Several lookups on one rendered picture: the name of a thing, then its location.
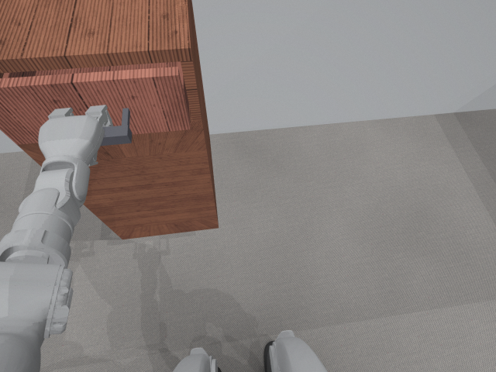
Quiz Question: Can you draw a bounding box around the handle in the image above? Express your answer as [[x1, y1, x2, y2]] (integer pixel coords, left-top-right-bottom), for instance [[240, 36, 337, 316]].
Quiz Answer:
[[101, 108, 132, 146]]

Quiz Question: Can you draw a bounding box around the robot left forearm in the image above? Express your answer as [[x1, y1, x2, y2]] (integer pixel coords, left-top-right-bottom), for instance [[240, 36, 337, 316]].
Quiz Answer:
[[0, 156, 90, 269]]

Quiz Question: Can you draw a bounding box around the left robot hand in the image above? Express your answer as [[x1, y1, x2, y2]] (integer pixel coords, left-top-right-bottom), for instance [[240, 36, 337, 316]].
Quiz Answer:
[[38, 105, 113, 167]]

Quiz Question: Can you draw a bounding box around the robot left upper arm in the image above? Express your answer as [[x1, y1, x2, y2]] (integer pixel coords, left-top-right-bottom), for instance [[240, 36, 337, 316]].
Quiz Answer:
[[0, 262, 73, 372]]

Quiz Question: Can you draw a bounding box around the drawer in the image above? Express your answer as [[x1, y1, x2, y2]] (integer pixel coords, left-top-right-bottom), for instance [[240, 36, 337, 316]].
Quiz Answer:
[[0, 61, 191, 145]]

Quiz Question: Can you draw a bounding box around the robot left thigh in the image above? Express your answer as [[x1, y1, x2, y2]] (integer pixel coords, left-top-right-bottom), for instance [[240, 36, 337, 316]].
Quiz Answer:
[[173, 354, 218, 372]]

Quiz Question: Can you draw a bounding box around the cabinet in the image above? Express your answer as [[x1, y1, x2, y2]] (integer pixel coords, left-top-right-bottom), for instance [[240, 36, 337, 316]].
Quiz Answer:
[[0, 0, 219, 239]]

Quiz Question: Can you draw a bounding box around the robot right shin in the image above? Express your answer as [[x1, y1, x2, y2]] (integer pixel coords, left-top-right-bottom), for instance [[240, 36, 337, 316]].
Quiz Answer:
[[274, 330, 295, 343]]

